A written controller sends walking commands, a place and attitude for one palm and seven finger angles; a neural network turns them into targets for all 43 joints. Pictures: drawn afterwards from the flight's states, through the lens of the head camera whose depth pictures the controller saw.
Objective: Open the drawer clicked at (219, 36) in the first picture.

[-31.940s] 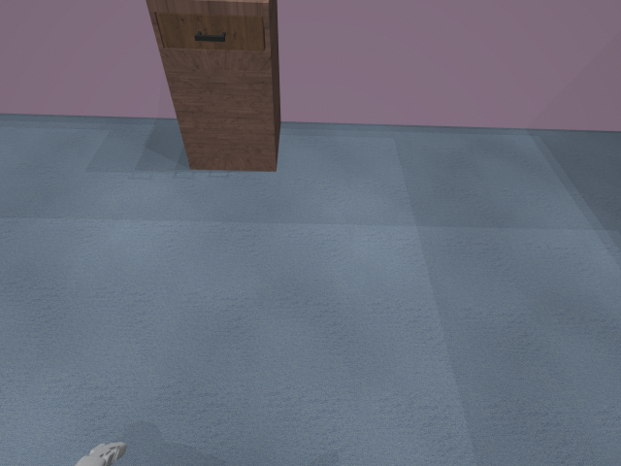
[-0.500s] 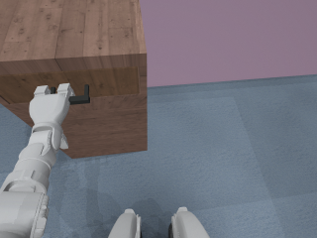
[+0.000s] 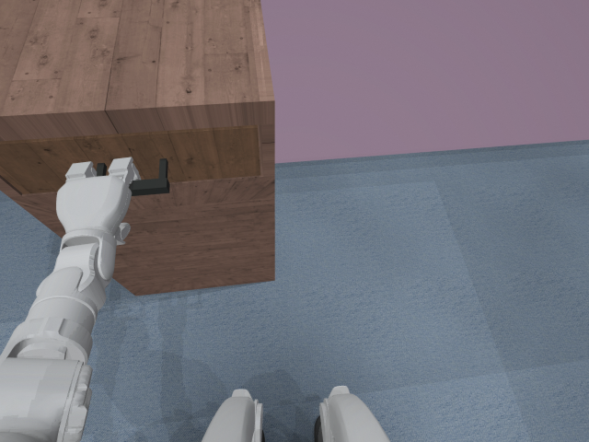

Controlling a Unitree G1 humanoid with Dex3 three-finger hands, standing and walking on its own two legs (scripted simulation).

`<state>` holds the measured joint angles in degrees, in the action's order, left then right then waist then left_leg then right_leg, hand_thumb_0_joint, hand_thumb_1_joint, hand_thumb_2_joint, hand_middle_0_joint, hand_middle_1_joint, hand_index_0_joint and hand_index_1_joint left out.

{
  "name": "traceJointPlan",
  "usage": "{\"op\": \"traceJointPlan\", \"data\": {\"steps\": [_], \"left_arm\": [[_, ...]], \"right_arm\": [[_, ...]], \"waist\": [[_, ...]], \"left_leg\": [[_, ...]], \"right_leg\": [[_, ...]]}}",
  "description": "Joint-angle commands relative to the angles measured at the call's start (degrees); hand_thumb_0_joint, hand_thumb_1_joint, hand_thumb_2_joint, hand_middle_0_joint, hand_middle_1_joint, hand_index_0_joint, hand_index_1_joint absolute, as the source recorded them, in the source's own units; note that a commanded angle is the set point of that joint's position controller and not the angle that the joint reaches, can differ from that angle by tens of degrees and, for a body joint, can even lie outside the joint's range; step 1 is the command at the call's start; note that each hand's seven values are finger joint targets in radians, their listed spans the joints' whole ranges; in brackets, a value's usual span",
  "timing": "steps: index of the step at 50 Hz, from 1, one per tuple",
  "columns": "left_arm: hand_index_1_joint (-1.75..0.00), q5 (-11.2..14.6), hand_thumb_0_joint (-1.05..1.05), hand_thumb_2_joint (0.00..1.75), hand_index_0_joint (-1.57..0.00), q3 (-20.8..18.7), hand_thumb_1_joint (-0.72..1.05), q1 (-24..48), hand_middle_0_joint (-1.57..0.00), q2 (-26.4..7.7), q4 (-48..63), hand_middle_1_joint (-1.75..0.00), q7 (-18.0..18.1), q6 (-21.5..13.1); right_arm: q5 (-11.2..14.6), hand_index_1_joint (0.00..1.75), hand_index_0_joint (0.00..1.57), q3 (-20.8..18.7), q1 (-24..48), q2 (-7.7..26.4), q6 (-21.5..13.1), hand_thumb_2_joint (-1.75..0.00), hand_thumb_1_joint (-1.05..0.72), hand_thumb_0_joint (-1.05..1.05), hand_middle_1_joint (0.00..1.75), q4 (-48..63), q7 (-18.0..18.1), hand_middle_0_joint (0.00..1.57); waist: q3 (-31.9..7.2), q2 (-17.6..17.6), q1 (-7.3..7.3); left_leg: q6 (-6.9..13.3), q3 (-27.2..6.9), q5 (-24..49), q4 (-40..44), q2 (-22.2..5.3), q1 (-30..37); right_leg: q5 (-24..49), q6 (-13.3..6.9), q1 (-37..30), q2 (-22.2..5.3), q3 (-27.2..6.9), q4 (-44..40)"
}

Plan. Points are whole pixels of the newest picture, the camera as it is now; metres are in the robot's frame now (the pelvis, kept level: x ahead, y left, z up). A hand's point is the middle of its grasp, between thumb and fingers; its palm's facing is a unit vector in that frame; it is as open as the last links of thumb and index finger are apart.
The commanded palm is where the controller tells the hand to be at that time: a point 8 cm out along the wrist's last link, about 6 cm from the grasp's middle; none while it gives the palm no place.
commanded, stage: close the thumb around the handle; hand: left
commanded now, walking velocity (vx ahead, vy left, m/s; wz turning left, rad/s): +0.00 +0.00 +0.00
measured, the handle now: (131, 178) +0.49 +0.25 -0.01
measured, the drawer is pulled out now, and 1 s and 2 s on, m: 0.00 0.04 0.18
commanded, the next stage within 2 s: pull the drawer open in 0.26 s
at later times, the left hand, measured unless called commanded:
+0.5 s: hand (113, 221) +0.42 +0.27 -0.04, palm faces -0.05 -0.04 -1.00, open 5.4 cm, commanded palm +0.40 +0.25 +0.02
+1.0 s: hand (110, 249) +0.38 +0.27 -0.04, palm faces -0.03 -0.07 -1.00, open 5.6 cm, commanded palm +0.36 +0.25 +0.02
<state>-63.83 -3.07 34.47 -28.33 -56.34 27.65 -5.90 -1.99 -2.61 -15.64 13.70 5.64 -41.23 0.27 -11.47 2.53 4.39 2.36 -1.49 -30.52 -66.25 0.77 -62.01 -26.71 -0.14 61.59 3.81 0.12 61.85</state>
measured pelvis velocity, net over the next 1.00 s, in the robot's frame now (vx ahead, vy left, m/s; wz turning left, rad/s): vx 0.03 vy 0.01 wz -0.01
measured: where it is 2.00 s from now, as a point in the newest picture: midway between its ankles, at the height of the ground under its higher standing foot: outside the picture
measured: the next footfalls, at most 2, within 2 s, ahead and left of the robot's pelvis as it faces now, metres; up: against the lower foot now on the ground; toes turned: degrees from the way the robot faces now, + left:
none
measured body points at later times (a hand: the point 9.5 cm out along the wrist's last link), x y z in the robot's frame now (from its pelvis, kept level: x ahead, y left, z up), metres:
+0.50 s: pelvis +0.00 +0.00 +0.00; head +0.12 +0.02 +0.44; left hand +0.42 +0.27 +0.02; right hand +0.05 -0.27 -0.13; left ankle -0.01 +0.09 -0.65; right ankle +0.02 -0.12 -0.65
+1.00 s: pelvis +0.03 +0.01 +0.02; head +0.14 +0.02 +0.46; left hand +0.38 +0.27 +0.02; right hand +0.13 -0.25 -0.11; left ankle +0.00 +0.09 -0.65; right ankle +0.02 -0.12 -0.65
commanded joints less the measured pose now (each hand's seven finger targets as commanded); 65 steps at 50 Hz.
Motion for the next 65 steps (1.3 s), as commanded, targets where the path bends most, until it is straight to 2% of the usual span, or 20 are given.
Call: {"op": "traceJointPlan", "data": {"steps": [1, 3, 4, 8, 9, 18, 26, 31, 34, 43, 45, 46, 47, 49, 51, 54, 57, 59, 61, 65], "left_arm": [[-1.34, 0.5, 0.0, 0.85, -0.39, -3.4, 0.79, 16.4, -0.39, -13.0, 10.3, -1.34, 2.5, -0.8], [-1.35, 0.7, 0.0, 0.9, -0.4, -2.5, 0.9, 18.0, -0.4, -11.8, 10.8, -1.35, 2.5, -0.9], [-1.35, 0.0, 0.0, 0.9, -0.4, -4.1, 0.9, 17.2, -0.4, -14.1, 10.8, -1.35, 2.9, -1.0], [-1.35, 0.0, 0.0, 0.9, -0.4, -1.5, 0.9, 20.4, -0.4, -11.2, 9.8, -1.35, 3.0, -0.2], [-1.35, -0.6, 0.0, 0.9, -0.4, -2.4, 0.9, 19.9, -0.4, -12.6, 10.2, -1.35, 3.3, -0.3], [-1.35, 0.0, 0.0, 0.9, -0.4, -0.9, 0.9, 21.1, -0.4, -10.3, 9.5, -1.35, 3.0, 0.9], [-1.35, 1.1, 0.0, 0.9, -0.4, -0.2, 0.9, 9.3, -0.4, -7.0, 13.0, -1.35, 2.0, 0.3], [-1.35, 1.2, 0.0, 0.9, -0.4, -0.8, 0.9, 3.3, -0.4, -6.6, 16.5, -1.35, 1.9, -0.3], [-1.35, 1.4, 0.0, 0.9, -0.4, 0.1, 0.9, -1.7, -0.4, -4.2, 19.5, -1.35, 2.4, -0.1], [-1.35, 2.6, 0.0, 0.9, -0.4, -1.4, 0.9, -17.3, -0.4, -2.9, 30.3, -1.35, 3.8, 3.0], [-1.35, 2.2, 0.0, 0.9, -0.4, -0.1, 0.9, -19.3, -0.4, -0.9, 31.3, -1.35, 4.1, 3.9], [-1.35, 1.2, 0.0, 0.9, -0.4, -0.4, 0.9, -8.2, -0.4, -3.4, 31.4, -1.35, 4.6, 3.9], [-1.35, 0.5, 0.0, 0.9, -0.4, -0.4, 0.9, -1.1, -0.4, -4.2, 30.2, -1.35, 5.0, 3.8], [-1.35, -0.5, 0.0, 0.9, -0.4, -1.3, 0.9, -4.4, -0.4, -4.5, 28.6, -1.35, 5.3, 4.1], [-1.35, -0.5, 0.0, 0.9, -0.4, -1.3, 0.9, -4.8, -0.4, -4.4, 27.1, -1.35, 5.3, 4.7], [-1.35, -0.8, 0.0, 0.9, -0.4, -0.1, 0.9, -2.4, -0.4, -4.1, 28.6, -1.35, 4.9, 5.3], [-1.35, 0.1, 0.0, 0.9, -0.4, 0.0, 0.9, -3.1, -0.4, -4.0, 25.7, -1.35, 4.0, 6.3], [-1.35, 0.3, 0.0, 0.9, -0.4, -0.9, 0.9, -1.7, -0.4, -5.4, 25.7, -1.35, 3.4, 5.8], [-1.35, 0.4, 0.0, 0.9, -0.4, -0.6, 0.9, -1.1, -0.4, -5.3, 24.2, -1.35, 2.8, 5.1], [-1.35, 1.8, 0.0, 0.9, -0.4, -1.5, 0.9, -13.8, -0.4, -4.0, 24.9, -1.35, 1.6, 3.9]], "right_arm": [[-0.3, 0.3, 0.2, -3.5, -7.2, 9.8, -0.3, -0.9, -0.9, 0.0, 0.3, 3.3, 0.6, 0.2], [-0.5, 0.3, 0.2, -3.5, -7.1, 9.8, -0.4, -0.9, -0.9, 0.0, 0.3, 3.1, 0.6, 0.2], [-0.4, 0.3, 0.2, -3.5, -7.1, 10.1, -0.2, -0.9, -0.9, 0.0, 0.3, 3.2, 0.6, 0.2], [-0.3, 0.3, 0.2, -3.6, -7.4, 10.1, -0.5, -0.9, -0.9, 0.0, 0.3, 2.8, 0.5, 0.2], [-0.3, 0.3, 0.2, -3.7, -7.4, 10.2, -0.4, -0.9, -0.9, 0.0, 0.3, 2.9, 0.5, 0.2], [-0.5, 0.3, 0.2, -3.7, -7.5, 10.1, -0.5, -0.9, -0.9, 0.0, 0.3, 2.7, 0.4, 0.2], [-0.1, 0.3, 0.2, -3.7, -6.1, 9.2, -0.2, -0.9, -0.9, 0.0, 0.3, 4.5, 0.0, 0.2], [0.1, 0.3, 0.2, -3.8, -5.1, 8.9, 0.0, -0.9, -0.9, 0.0, 0.3, 5.3, 0.1, 0.2], [0.1, 0.3, 0.2, -4.1, -4.6, 8.7, 0.1, -0.9, -0.9, 0.0, 0.3, 5.8, -0.2, 0.2], [-0.3, 0.3, 0.2, -4.1, -2.7, 8.6, 0.1, -0.9, -0.9, 0.0, 0.3, 7.9, -0.8, 0.2], [-0.1, 0.3, 0.2, -4.2, -2.4, 8.4, 0.0, -0.9, -0.9, 0.0, 0.3, 8.0, -0.9, 0.2], [-0.1, 0.3, 0.2, -3.9, -2.1, 8.7, 0.2, -0.9, -0.9, 0.0, 0.3, 6.8, -0.4, 0.2], [-0.6, 0.3, 0.2, -4.0, -2.8, 8.8, 0.0, -0.9, -0.9, 0.0, 0.3, 5.8, 0.0, 0.2], [-0.9, 0.3, 0.2, -3.9, -2.6, 8.6, 0.0, -0.9, -0.9, 0.0, 0.3, 6.0, 0.3, 0.2], [-0.9, 0.3, 0.2, -3.9, -2.2, 8.6, 0.1, -0.9, -0.9, 0.0, 0.3, 6.2, 0.3, 0.2], [-0.8, 0.3, 0.2, -3.9, -2.3, 8.5, 0.5, -0.9, -0.9, 0.0, 0.3, 6.3, 0.4, 0.2], [-0.6, 0.3, 0.2, -3.7, -2.2, 8.4, 0.8, -0.9, -0.9, 0.0, 0.3, 6.5, 0.6, 0.2], [-0.5, 0.3, 0.2, -3.5, -1.7, 8.3, 0.8, -0.9, -0.9, 0.0, 0.3, 6.6, 1.1, 0.2], [-0.4, 0.3, 0.2, -3.3, -1.4, 8.2, 0.7, -0.9, -0.9, 0.0, 0.3, 6.7, 1.4, 0.2], [0.1, 0.3, 0.2, -3.2, 0.1, 8.0, 0.5, -0.9, -0.9, 0.0, 0.3, 8.7, 1.1, 0.2]], "waist": [[-26.3, 3.7, -0.23], [-24.9, 3.6, 0.59], [-25.4, 3.8, -0.31], [-23.1, 3.9, 1.23], [-24.9, 4.6, 0.37], [-24.9, 4.5, 1.16], [-25.8, 4.8, -1.85], [-24.7, 2.2, -2.34], [-24.8, 4.3, -2.99], [-24.6, 2.3, -4.44], [-22.8, 2.1, -4.03], [-20.7, 2.5, -1.39], [-20.3, 2.7, -0.22], [-21.4, 4.4, -1.8], [-21.5, 3.7, -2.18], [-24.7, 7.0, -2.38], [-23.3, 2.9, -2.34], [-24.9, 2.5, -2.52], [-23.1, 1.8, -2.32], [-22.2, 1.3, -5.14]], "left_leg": [[-0.6, -0.3, 28.1, 7.1, -0.5, 21.6], [-0.5, -0.7, 27.8, 7.1, -0.6, 21.3], [-0.7, -0.8, 27.5, 7.4, -0.7, 21.6], [-0.8, -1.5, 25.7, 7.8, -0.8, 21.5], [-1.1, -1.7, 26.7, 7.8, -0.9, 22.7], [-1.3, -2.1, 27.4, 8.0, -1.1, 24.4], [-1.3, -0.8, 30.1, 9.5, -1.1, 25.8], [-1.0, -0.5, 32.1, 9.9, -1.4, 25.4], [-1.5, -0.8, 37.2, 10.2, -1.9, 28.5], [-1.5, -0.6, 46.3, 10.6, -2.1, 30.5], [-1.7, -0.9, 46.7, 11.0, -2.3, 31.2], [-1.9, -1.4, 44.0, 10.5, -2.6, 30.2], [-1.8, -1.3, 41.0, 9.9, -2.4, 29.2], [-2.5, -1.6, 42.7, 10.0, -2.4, 30.9], [-2.3, -0.9, 41.0, 9.9, -1.9, 30.1], [-3.1, -1.7, 45.3, 9.7, -2.1, 33.5], [-2.2, -0.8, 41.0, 9.8, -1.5, 30.5], [-1.8, -0.5, 39.2, 9.9, -1.2, 29.4], [-1.4, -0.2, 35.0, 10.2, -0.8, 27.1], [-1.1, 0.5, 34.3, 11.5, -0.6, 26.6]], "right_leg": [[20.3, -2.2, -12.3, 0.4, 1.7, -5.7], [19.9, -2.3, -11.4, 0.4, 1.8, -5.7], [19.1, -2.3, -11.2, 0.3, 1.8, -5.5], [16.3, -2.5, -8.8, 0.4, 2.4, -5.9], [16.3, -2.4, -8.6, 0.4, 2.4, -5.4], [15.8, -2.6, -7.9, 0.5, 2.7, -5.9], [18.5, -2.6, -12.5, 0.7, 2.5, -6.9], [21.5, -2.6, -15.2, 0.6, 2.1, -7.3], [22.5, -2.6, -14.6, 0.6, 2.4, -7.3], [31.7, -2.3, -20.9, 0.2, 1.8, -7.9], [31.2, -2.1, -20.2, 0.2, 2.2, -8.1], [29.3, -1.9, -17.0, 0.0, 2.1, -8.1], [27.3, -1.8, -15.3, -0.1, 2.3, -7.6], [25.4, -2.2, -14.2, -0.1, 2.7, -7.0], [25.3, -2.3, -15.1, 0.0, 2.6, -7.5], [26.1, -2.4, -14.5, 0.0, 2.8, -6.9], [26.4, -2.3, -17.1, 0.2, 2.5, -7.7], [27.1, -2.2, -18.4, -0.1, 2.0, -7.5], [25.3, -2.2, -18.2, -0.1, 1.9, -7.8], [25.5, -2.7, -21.4, 0.2, 1.5, -8.7]]}}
